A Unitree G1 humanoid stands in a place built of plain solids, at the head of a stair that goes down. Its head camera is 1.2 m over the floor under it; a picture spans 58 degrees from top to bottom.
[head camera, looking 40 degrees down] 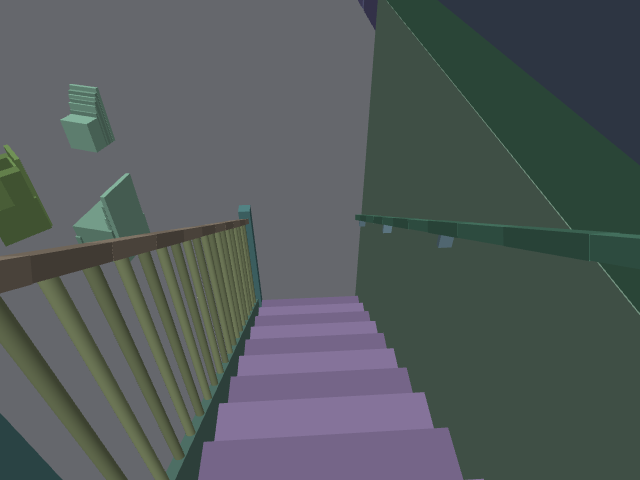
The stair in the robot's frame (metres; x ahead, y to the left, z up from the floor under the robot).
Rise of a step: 0.18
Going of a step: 0.25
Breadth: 0.90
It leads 3 degrees to the left of straight ahead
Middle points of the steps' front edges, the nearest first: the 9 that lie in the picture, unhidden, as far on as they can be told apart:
0.76 -0.03 -0.36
1.01 -0.01 -0.54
1.25 0.00 -0.73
1.50 0.02 -0.91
1.75 0.03 -1.09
2.00 0.05 -1.27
2.25 0.06 -1.45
2.50 0.08 -1.63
2.75 0.09 -1.81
